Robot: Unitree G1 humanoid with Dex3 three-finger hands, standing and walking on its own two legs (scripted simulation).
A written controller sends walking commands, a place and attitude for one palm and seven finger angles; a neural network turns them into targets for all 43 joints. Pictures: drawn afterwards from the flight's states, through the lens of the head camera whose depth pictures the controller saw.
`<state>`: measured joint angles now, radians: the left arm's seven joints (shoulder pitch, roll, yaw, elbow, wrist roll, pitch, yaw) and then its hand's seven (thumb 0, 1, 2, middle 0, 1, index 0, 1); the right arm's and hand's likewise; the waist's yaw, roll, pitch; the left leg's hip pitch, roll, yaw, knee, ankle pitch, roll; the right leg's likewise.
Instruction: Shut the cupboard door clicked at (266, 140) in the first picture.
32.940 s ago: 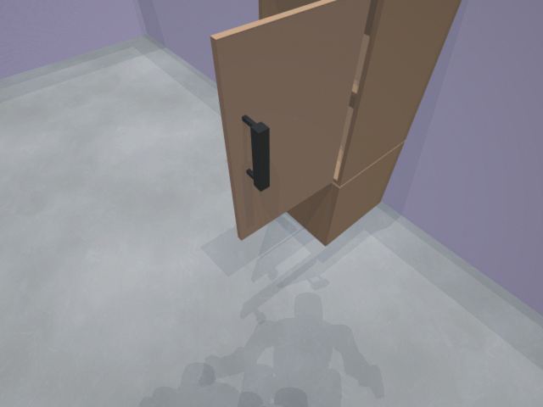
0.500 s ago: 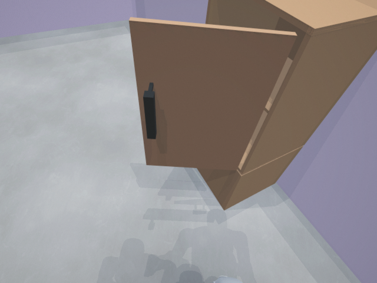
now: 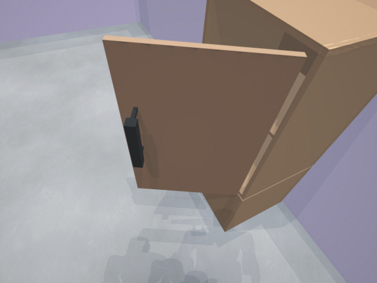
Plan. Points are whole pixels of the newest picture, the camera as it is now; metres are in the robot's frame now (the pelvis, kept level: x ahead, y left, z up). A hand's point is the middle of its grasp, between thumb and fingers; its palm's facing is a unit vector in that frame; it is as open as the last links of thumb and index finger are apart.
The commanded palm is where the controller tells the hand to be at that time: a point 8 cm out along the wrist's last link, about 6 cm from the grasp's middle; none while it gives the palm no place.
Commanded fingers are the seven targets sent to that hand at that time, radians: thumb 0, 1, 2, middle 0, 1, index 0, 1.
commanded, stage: come to a stop and stand still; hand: left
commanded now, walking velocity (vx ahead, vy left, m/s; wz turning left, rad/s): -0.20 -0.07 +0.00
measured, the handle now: (136, 138) +0.45 +0.17 +0.00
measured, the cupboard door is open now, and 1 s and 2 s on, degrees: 60 60 60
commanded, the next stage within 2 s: look again from close up in 1.02 s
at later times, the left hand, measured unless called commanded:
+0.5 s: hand out of the picture +0.02 +0.16 -0.18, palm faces +0.04 -0.98 -0.20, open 7.4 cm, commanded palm none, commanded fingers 0.00 0.90 0.90 -0.20 -0.30 -0.20 -0.30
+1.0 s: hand out of the picture -0.02 +0.21 -0.16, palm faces -0.04 -0.96 -0.28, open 7.3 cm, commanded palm none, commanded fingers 0.00 0.90 0.90 -0.20 -0.30 -0.20 -0.30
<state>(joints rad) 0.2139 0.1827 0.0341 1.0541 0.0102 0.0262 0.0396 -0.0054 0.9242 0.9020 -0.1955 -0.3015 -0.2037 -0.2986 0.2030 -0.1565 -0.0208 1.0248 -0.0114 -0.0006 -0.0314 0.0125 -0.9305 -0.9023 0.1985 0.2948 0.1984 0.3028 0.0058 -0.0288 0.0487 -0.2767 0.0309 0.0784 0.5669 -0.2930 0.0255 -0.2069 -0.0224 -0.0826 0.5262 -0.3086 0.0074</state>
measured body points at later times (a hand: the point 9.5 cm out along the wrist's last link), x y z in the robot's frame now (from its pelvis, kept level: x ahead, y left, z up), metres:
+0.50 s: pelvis +0.00 -0.02 +0.00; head +0.03 -0.01 +0.45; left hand +0.02 +0.21 -0.16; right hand +0.06 -0.26 -0.14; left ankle -0.03 +0.09 -0.73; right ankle -0.04 -0.13 -0.73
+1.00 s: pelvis -0.04 +0.01 +0.01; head -0.02 -0.01 +0.45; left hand -0.01 +0.26 -0.13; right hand -0.03 -0.22 -0.16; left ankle -0.03 +0.09 -0.73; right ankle -0.04 -0.13 -0.73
